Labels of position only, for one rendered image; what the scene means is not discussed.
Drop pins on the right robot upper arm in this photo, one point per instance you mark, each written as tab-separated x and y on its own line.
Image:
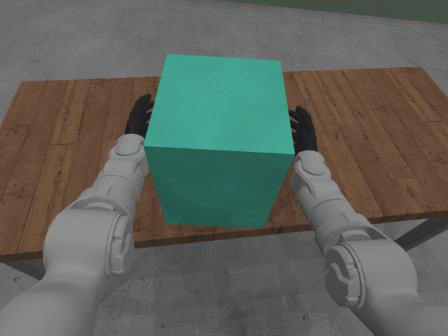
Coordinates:
375	279

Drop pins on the left robot upper arm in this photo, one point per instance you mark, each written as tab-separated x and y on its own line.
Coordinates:
86	249

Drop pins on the table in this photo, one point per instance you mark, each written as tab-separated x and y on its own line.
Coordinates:
383	133

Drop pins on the carton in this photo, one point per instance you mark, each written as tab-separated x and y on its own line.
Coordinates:
219	141

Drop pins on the right robot hand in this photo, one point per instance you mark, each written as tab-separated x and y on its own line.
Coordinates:
305	138

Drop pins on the left robot forearm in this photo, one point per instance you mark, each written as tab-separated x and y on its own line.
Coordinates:
118	185

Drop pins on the right robot forearm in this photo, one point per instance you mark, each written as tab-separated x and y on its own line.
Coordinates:
326	209

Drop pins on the left robot hand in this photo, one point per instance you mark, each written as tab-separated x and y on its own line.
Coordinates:
138	116

